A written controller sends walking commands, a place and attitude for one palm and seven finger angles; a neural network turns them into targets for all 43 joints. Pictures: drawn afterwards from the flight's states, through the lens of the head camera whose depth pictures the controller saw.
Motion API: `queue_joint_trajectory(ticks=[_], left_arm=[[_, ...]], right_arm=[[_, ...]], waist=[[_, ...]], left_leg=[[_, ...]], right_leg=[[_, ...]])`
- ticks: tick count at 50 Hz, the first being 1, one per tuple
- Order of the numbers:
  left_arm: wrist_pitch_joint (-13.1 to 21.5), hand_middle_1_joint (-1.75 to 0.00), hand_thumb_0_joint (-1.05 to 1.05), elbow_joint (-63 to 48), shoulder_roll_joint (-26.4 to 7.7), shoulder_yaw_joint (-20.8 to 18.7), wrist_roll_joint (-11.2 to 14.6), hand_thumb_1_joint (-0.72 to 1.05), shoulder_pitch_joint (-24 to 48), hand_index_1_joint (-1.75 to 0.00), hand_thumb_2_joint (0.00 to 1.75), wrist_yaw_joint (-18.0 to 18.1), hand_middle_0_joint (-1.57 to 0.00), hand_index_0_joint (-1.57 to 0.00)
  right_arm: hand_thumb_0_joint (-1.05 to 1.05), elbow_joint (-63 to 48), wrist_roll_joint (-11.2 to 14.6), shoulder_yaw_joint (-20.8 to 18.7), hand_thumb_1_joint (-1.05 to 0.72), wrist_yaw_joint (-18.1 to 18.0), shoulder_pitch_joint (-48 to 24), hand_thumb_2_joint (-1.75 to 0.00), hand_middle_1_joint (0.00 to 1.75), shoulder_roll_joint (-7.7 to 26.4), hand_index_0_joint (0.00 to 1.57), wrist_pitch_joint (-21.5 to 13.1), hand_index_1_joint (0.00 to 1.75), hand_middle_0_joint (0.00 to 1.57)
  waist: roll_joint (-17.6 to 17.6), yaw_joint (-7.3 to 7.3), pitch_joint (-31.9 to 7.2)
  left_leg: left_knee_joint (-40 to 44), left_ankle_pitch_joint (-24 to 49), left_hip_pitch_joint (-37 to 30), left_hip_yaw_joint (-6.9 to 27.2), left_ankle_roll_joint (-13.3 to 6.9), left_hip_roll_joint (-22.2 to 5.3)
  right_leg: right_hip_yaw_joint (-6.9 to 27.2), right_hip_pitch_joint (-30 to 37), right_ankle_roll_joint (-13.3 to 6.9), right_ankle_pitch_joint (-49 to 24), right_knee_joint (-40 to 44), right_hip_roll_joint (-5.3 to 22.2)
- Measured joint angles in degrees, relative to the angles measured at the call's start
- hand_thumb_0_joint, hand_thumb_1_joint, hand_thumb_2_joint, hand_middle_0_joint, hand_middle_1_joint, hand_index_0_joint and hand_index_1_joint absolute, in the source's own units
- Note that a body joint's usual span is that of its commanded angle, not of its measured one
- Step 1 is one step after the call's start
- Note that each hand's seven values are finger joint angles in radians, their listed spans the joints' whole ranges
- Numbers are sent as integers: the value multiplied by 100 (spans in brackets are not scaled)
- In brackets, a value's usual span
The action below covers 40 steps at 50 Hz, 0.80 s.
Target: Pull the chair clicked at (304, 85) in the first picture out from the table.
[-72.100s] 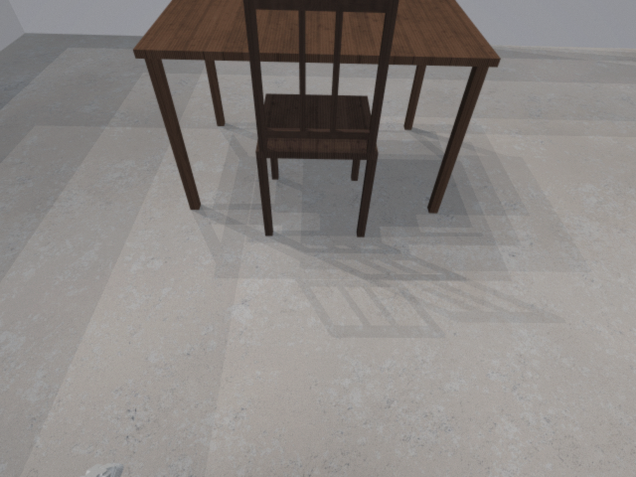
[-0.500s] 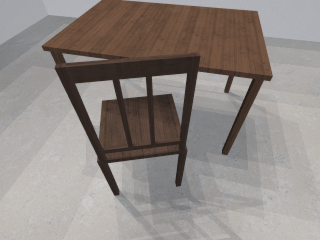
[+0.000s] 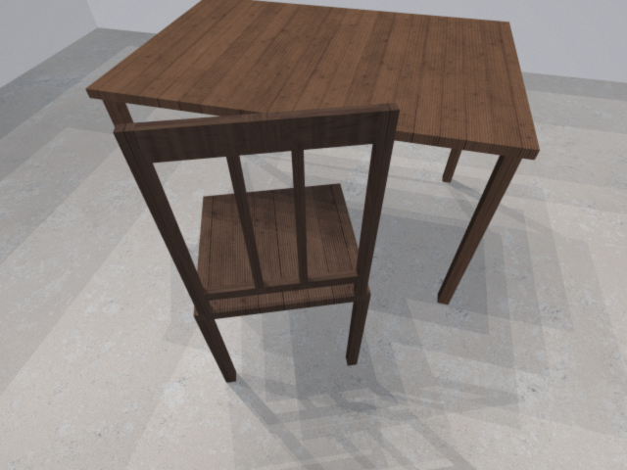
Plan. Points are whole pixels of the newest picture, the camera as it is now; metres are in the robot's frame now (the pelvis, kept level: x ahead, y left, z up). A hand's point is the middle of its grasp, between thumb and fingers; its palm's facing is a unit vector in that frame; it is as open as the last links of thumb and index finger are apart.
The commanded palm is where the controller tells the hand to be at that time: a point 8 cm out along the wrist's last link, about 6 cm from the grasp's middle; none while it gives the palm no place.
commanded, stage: take the last steps up to it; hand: left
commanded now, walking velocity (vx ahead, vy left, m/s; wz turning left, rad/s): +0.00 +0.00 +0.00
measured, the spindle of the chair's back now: (248, 231) +0.54 +0.15 -0.07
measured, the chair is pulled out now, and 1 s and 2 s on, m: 0.25 0.25 0.25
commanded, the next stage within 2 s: come to a stop and stand still in 0.40 s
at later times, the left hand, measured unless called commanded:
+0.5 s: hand out of the picture +0.01 +0.16 -0.18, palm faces +0.03 -0.98 -0.20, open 7.4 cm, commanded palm none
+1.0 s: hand out of the picture +0.05 +0.20 -0.18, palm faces +0.00 -0.97 -0.23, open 7.4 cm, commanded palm none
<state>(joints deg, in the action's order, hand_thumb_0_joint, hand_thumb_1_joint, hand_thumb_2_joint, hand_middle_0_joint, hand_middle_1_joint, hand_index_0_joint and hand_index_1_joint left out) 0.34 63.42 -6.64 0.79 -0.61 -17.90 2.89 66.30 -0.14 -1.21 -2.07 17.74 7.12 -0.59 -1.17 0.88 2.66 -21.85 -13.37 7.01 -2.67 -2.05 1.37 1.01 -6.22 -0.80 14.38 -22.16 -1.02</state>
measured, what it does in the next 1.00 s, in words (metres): stands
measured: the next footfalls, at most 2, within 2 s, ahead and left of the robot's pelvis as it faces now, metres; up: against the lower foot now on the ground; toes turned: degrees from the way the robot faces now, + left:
none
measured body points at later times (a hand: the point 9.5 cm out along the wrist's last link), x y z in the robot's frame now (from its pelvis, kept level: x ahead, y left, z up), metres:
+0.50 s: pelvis +0.04 -0.01 -0.01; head +0.05 -0.02 +0.44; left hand +0.01 +0.21 -0.16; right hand -0.01 -0.22 -0.18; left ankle -0.02 +0.09 -0.74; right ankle -0.03 -0.11 -0.74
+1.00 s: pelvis +0.02 +0.01 -0.01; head +0.04 +0.02 +0.44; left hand +0.05 +0.25 -0.17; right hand +0.04 -0.22 -0.16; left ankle -0.02 +0.09 -0.74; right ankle -0.03 -0.11 -0.74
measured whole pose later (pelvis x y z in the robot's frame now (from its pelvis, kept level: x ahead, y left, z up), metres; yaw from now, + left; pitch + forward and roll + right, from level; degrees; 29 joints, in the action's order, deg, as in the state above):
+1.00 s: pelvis +0.02 +0.01 -0.01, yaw +0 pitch +0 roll -1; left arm 2.0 59.3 -9.9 0.2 -0.8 -15.5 3.5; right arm 59.6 -0.5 -0.4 -1.5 15.4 9.6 -0.7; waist -0.4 1.3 2.6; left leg -30.6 -19.9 10.6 -2.7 -3.1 1.4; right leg 0.8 -8.8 0.1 19.4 -28.6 -0.8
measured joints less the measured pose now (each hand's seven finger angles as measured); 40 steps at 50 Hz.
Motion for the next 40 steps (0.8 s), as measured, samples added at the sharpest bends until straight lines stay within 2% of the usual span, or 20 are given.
queue_joint_trajectory(ticks=[9, 21, 27, 31, 40], left_arm=[[-5, -30, 0, -1, -9, -17, -15, 91, -35, -30, 89, -13, -20, -20], [28, -30, 0, -65, -22, -123, -54, 91, -245, -30, 89, -59, -20, -20], [117, -30, 0, -112, -12, -188, -26, 91, -265, -30, 89, -22, -20, -20], [62, -30, 0, -80, 8, -181, 19, 91, -177, -30, 89, 18, -20, -20], [-23, -30, 1, -193, -133, -155, 26, 92, 161, -30, 89, 75, -20, -20]], right_arm=[[0, 1, -17, -16, -90, 30, 39, -90, 30, 7, 20, 21, 30, 20], [0, -5, -18, -100, -90, 51, 262, -90, 30, 66, 20, -32, 30, 20], [1, -7, -17, -113, -90, 16, 136, -90, 30, 57, 20, -37, 30, 20], [1, -69, -11, -107, -90, -72, -67, -90, 30, 43, 20, -106, 30, 20], [1, -152, 19, -86, -92, -128, -301, -90, 30, 50, 20, -10, 30, 20]], waist=[[-11, 1, -16], [-8, -26, -61], [-3, -44, 11], [68, -23, 92], [109, -20, 121]], left_leg=[[-69, -50, 28, -12, -7, 1], [-510, -516, 68, -103, 12, -16], [-871, -847, 77, -30, 52, -108], [-740, -800, -80, -65, 24, -71], [-261, -515, -202, -31, -28, 44]], right_leg=[[10, -34, -1, 48, -73, 1], [100, -169, -62, 563, -659, -19], [29, -29, -92, 736, -718, -106], [42, -54, -67, 682, -933, -70], [15, 204, 27, 495, -242, 47]])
